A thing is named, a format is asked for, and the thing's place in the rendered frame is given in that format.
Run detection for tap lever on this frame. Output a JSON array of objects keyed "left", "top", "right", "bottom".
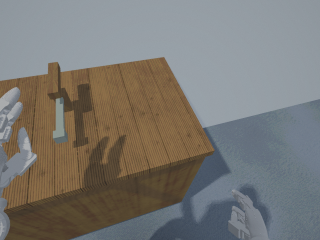
[{"left": 53, "top": 97, "right": 68, "bottom": 144}]

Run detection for right robot hand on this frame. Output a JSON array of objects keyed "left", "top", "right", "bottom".
[{"left": 228, "top": 189, "right": 269, "bottom": 240}]

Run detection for left robot hand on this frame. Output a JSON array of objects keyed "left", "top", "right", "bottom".
[{"left": 0, "top": 87, "right": 37, "bottom": 197}]

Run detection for counter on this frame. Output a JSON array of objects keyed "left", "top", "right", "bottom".
[{"left": 0, "top": 57, "right": 215, "bottom": 240}]

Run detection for robot left forearm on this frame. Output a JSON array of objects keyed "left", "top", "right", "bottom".
[{"left": 0, "top": 197, "right": 10, "bottom": 240}]

